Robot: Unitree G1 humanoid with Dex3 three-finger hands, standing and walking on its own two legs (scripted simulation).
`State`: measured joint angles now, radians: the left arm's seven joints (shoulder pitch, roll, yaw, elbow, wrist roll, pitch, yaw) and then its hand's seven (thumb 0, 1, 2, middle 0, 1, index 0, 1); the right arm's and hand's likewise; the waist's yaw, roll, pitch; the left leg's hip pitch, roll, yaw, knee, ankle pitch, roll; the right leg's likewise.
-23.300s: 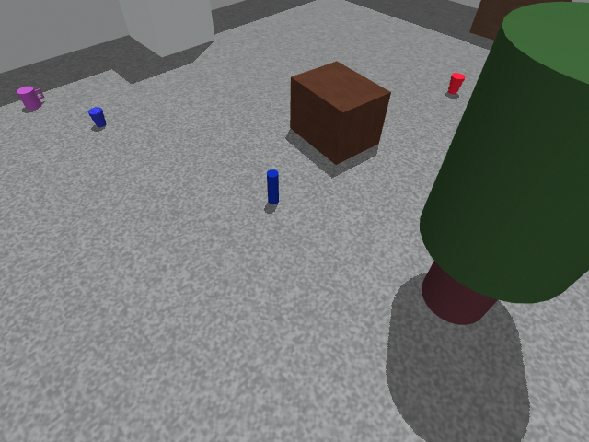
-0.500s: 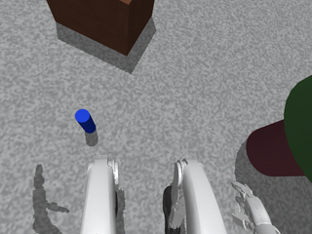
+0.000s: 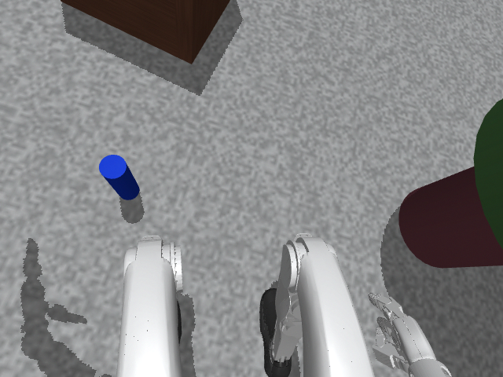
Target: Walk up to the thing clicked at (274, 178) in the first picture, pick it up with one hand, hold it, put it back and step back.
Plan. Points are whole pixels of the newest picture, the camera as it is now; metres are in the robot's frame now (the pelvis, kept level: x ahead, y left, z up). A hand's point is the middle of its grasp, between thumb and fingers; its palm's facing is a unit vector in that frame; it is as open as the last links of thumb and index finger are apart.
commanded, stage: go down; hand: left
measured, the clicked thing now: (121, 179) +0.48 +0.26 -0.33
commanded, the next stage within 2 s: approach in 0.54 s
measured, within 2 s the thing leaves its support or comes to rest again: neither
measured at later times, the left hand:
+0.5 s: hand out of the picture +0.39 +0.43 -0.01, palm faces +0.20 -0.98 -0.08, open 17.5 cm
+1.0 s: hand out of the picture +0.41 +0.40 -0.12, palm faces +0.21 -0.98 +0.04, open 17.7 cm
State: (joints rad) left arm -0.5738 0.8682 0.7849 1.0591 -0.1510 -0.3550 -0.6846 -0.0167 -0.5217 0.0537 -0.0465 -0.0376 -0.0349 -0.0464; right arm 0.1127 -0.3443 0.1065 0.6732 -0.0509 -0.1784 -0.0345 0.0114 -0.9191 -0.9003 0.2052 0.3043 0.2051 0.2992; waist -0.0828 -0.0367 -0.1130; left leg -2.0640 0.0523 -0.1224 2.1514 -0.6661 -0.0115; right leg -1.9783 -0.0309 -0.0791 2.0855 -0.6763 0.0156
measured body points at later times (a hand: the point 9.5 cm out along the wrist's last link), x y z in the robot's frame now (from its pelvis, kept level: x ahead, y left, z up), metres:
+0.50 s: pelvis +0.00 +0.00 -0.03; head +0.20 +0.08 +0.37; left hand +0.37 +0.48 -0.01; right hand +0.16 -0.27 -0.12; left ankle +0.09 +0.13 -0.38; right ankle +0.10 -0.13 -0.38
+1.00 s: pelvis -0.01 +0.00 -0.07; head +0.22 +0.11 +0.30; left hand +0.39 +0.46 -0.12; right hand +0.15 -0.27 -0.14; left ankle +0.09 +0.13 -0.38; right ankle +0.10 -0.13 -0.38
